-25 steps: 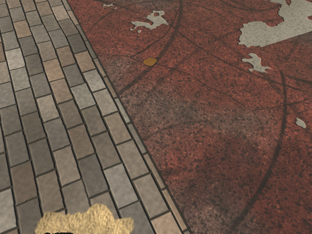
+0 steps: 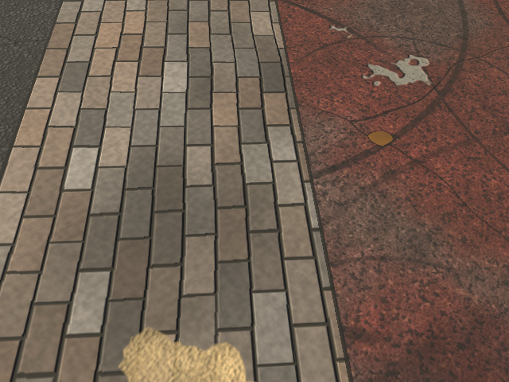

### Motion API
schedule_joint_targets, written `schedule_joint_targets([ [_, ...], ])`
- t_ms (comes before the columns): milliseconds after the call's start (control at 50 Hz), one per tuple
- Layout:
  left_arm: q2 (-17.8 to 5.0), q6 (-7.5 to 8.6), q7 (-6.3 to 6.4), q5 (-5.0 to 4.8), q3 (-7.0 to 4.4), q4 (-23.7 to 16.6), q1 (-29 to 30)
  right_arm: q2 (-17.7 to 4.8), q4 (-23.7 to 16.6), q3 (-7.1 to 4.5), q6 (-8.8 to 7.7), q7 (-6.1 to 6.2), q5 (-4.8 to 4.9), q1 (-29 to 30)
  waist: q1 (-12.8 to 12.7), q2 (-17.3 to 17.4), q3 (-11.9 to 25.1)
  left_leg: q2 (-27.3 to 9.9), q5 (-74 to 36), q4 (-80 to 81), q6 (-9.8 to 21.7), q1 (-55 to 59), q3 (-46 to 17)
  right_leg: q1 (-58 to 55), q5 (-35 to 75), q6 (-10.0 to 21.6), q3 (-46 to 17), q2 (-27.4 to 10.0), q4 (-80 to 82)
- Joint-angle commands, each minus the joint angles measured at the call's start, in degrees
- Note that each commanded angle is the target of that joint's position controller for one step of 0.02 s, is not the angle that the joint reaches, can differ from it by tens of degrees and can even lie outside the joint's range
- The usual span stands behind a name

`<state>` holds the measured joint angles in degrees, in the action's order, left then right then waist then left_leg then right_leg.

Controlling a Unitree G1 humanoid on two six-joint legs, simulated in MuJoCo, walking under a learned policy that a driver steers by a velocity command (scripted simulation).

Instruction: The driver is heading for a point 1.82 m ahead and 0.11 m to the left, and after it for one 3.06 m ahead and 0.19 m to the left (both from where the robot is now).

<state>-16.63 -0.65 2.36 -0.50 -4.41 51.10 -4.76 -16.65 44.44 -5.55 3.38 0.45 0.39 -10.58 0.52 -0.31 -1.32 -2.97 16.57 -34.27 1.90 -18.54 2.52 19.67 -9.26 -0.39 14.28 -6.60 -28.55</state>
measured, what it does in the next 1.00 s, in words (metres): steps on the spot: right foot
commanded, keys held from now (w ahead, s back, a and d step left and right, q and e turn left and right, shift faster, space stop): q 0.18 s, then no key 0.82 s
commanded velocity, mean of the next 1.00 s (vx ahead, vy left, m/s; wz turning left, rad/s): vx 0.01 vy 0.00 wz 0.24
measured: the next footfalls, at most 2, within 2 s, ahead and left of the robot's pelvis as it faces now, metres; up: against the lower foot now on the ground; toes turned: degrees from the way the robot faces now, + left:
right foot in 0.44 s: +0.09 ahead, -0.12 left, +0.00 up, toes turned +12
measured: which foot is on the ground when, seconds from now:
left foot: down 0.00-1.00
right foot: down 0.00-0.00, up 0.02-0.42, down 0.44-1.00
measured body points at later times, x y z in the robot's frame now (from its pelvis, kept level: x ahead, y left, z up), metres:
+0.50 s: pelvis +0.02 -0.01 +0.00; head +0.05 -0.01 +0.45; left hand +0.09 +0.29 -0.11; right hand +0.22 -0.24 -0.10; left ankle +0.01 +0.10 -0.72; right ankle +0.05 -0.13 -0.73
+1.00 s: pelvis +0.02 -0.01 +0.01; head +0.03 +0.00 +0.46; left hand +0.07 +0.28 -0.13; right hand +0.18 -0.24 -0.12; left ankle +0.00 +0.11 -0.73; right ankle +0.05 -0.13 -0.73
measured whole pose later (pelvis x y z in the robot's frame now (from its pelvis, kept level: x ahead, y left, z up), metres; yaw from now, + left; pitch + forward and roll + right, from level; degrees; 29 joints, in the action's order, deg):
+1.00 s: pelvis +0.02 -0.01 +0.01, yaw +12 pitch -2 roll +0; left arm -14.8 0.4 0.7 0.3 -1.6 56.7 -7.1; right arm -13.7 48.8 -2.5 0.0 1.3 -0.7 -11.4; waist -0.8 0.1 -2.5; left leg 1.7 16.3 -30.3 0.4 -12.2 -3.7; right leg 11.9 -16.1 -0.8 -0.1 -0.7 -29.7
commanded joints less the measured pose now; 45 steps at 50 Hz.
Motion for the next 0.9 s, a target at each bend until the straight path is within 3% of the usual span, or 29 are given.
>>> schedule_joint_targets([
  [20, -3.34, 0.0, -0.67, 1.58, -0.89, -4.92, 0.83, -16.08, -2.99, -3.79, -0.02, 1.28, -0.65, -7.2, -0.11, 20.3, 1.55, -18.56, -22.68, 16.67, 15.78, 14.53, -31.23, 21.36, -28.69, -4.46, -2.37, 4.8, -22.42],
  [40, -5.23, 0.48, -0.32, 1.67, -1.57, -6.65, 7.52, -14.69, -3.57, -3.43, -1.66, 0.9, -2.69, -7.74, 3.5, 13.62, 3.77, -18.56, -19.58, 18.23, 18.67, 9.26, -32.01, 21.23, -28.37, -3.39, -13.36, 5.75, -32.52],
  [60, -5.78, 0.43, -0.16, 0.5, -1.91, -6.84, 7.02, -13.79, -3.96, -3.11, -3.12, 0.85, -2.69, -4.5, 1.01, 10.95, 3.73, -15.37, -17.12, 18.38, 15.71, 9.06, -26.73, 21.98, -22.27, -2.14, -15.83, 5.18, -35.13],
  [80, -6.22, 0.32, 0.28, 0.41, -2.27, -5.36, 4.37, -12.51, -4.79, -2.93, -3.86, 0.96, -1.43, -0.68, -0.91, 8.78, 3.76, -12.61, -15.09, 17.55, 12.0, 8.88, -22.81, 21.81, -17.01, -1.48, -16.77, 4.49, -35.06],
  [100, -7.25, 0.26, 0.76, 1.09, -2.7, -4.32, 3.19, -10.35, -5.51, -2.22, -3.98, 1.1, -0.44, 1.58, -1.36, 8.01, 4.45, -11.48, -15.3, 17.0, 10.01, 8.84, -21.05, 21.3, -14.05, -1.42, -17.12, 4.23, -35.05],
  [120, -7.15, 0.32, 0.8, 1.43, -2.83, -4.13, 2.58, -9.14, -5.75, -1.69, -3.93, 1.36, -0.19, 2.12, -1.89, 8.0, 5.1, -10.44, -17.95, 16.57, 9.77, 7.67, -19.71, 19.28, -11.92, -1.62, -16.94, 4.77, -36.35],
  [160, -6.16, 0.76, 0.55, 0.92, -2.74, -4.46, 2.18, -8.13, -5.79, -1.23, -3.84, 1.76, -0.34, 0.45, -1.81, 7.28, 6.72, -9.28, -20.44, 15.9, 10.19, 9.13, -19.13, 17.92, -9.27, -1.96, -17.24, 5.77, -35.48],
  [260, -3.87, 1.14, -0.27, 0.43, -1.43, -4.88, 3.74, -8.55, -5.72, -1.23, -3.44, 2.32, -0.3, -1.02, 0.28, 9.0, 6.85, -8.48, -17.93, 14.7, 10.38, 12.06, -19.1, 13.42, -7.52, -3.45, -17.23, 5.7, -19.66],
  [340, -5.1, 1.37, -1.26, -0.11, -1.22, -4.69, 2.67, -8.74, -5.74, -0.86, -2.9, 1.49, -0.88, -0.07, 1.09, 9.69, 6.05, -8.83, -20.41, 13.16, 11.43, 8.28, -20.85, 4.76, -10.77, -2.98, -15.71, 6.09, -12.61],
  [400, -4.43, 2.02, -2.04, 0.06, -0.84, -3.72, -0.53, -7.36, -5.61, 0.12, -2.47, 1.36, -0.16, 1.81, -1.24, 8.39, 5.69, -7.13, -22.47, 9.71, 9.22, 7.3, -21.14, -3.23, -2.89, -1.18, -14.39, 6.51, 1.69],
  [420, -5.01, 2.26, -2.26, 0.66, -0.82, -3.32, -1.79, -6.69, -5.23, 0.47, -2.52, 1.45, -0.08, 0.81, -1.76, 6.86, 5.81, -5.4, -19.34, 8.83, 6.85, 5.57, -20.72, -8.31, 5.4, -0.03, -15.67, 5.27, 7.72],
  [440, -8.37, 2.37, -2.14, 1.71, -1.33, -3.31, -3.4, -4.94, -5.3, 1.07, -2.83, 1.56, -0.95, -0.83, -0.71, 1.02, 7.7, -1.61, -11.62, 3.86, 3.52, 2.13, -17.61, -14.46, 15.83, 2.21, -22.14, -1.68, 7.97],
  [460, -11.56, 2.07, -1.86, 2.05, -1.69, -3.58, -2.41, -3.52, -5.14, 1.3, -3.36, 1.22, -1.62, -4.15, 2.88, -9.82, 7.45, 5.79, 5.45, -2.43, 0.38, -3.95, -11.19, -17.19, 28.75, 7.79, -29.38, -9.46, 6.37],
  [480, -8.04, 2.15, -1.97, 2.13, -0.64, -3.3, -0.62, -4.74, -6.06, 1.06, -3.59, 1.28, -1.53, -1.76, 1.91, -13.93, 7.2, 4.73, 11.16, -3.21, -1.77, -3.09, -8.56, -11.51, 22.95, 14.22, -33.83, -13.53, 8.26],
  [500, -6.0, 2.43, -1.99, 1.99, -0.04, -4.1, 1.77, -6.85, -5.66, 0.48, -3.51, 1.39, -1.09, 0.28, 1.23, -11.4, 5.88, 3.32, 9.16, -4.22, -2.48, -1.06, -8.27, -10.06, 18.58, 13.94, -32.41, -11.04, 8.89],
  [520, -6.35, 2.52, -1.82, 1.69, -0.07, -3.86, 2.47, -6.34, -5.64, 0.37, -3.27, 1.52, -0.87, 1.67, 1.07, -10.49, 5.65, 3.34, 5.23, -2.31, -2.57, -0.62, -7.37, -10.29, 16.51, 11.82, -30.05, -8.68, 8.37],
  [560, -6.39, 2.75, -1.77, 0.8, 0.22, -3.52, 3.17, -4.59, -4.78, 0.73, -2.35, 1.39, -1.32, 1.15, 1.62, -9.26, 5.23, 2.13, -3.89, 4.62, -2.57, 5.12, -7.7, -8.23, 13.9, 8.34, -26.08, -5.7, 7.29],
  [600, -5.7, 2.85, -2.08, 1.07, 0.62, -2.45, 0.69, -4.74, -4.79, 0.89, -1.96, 0.97, -1.44, 1.52, 0.49, -5.97, 5.16, 1.13, -14.01, 7.38, -1.44, 10.21, -8.78, -5.92, 4.83, 4.43, -22.25, -1.56, 6.04],
  [620, -6.11, 3.01, -2.39, 1.28, 0.59, -2.27, -1.54, -6.71, -4.54, 0.46, -1.84, 0.95, -0.95, 1.8, -1.6, -2.38, 4.5, 0.74, -15.11, 5.76, -0.04, 10.31, -9.34, -4.69, 0.99, 3.03, -20.43, 0.81, 6.2],
  [640, -6.24, 2.97, -2.39, 1.22, 0.67, -1.98, -1.05, -6.05, -4.15, 0.39, -1.95, 0.73, -0.76, 1.35, -0.91, -1.16, 4.09, 1.14, -12.02, 6.0, 0.76, 8.19, -9.37, -6.0, -0.88, 2.03, -18.67, 1.99, 5.41],
  [660, -6.08, 2.89, -2.32, 1.01, 0.78, -1.94, -0.07, -4.91, -3.81, 0.69, -2.18, 0.55, -0.99, 1.09, -0.53, -1.09, 3.35, 1.1, -11.0, 7.07, 0.78, 7.29, -9.69, -6.38, -1.3, 1.78, -18.04, 2.31, 4.49],
  [740, -4.92, 2.12, -1.86, 0.89, 1.22, -1.09, -0.56, -4.54, -2.4, 0.92, -3.27, 0.53, -1.34, 0.91, -1.51, 2.48, 2.78, 0.67, -11.91, 8.55, 0.36, 5.9, -10.37, -7.83, 0.7, 1.85, -16.89, 2.97, 2.52],
  [900, -4.57, 1.66, -1.69, 0.87, 1.51, 1.79, -0.61, -4.46, 0.19, 1.29, -3.95, 1.02, -1.12, -0.15, -1.4, 1.44, 1.56, 0.88, -10.18, 9.24, 0.08, 5.85, -10.11, -8.08, -0.01, 1.18, -16.56, 3.54, 3.03],
])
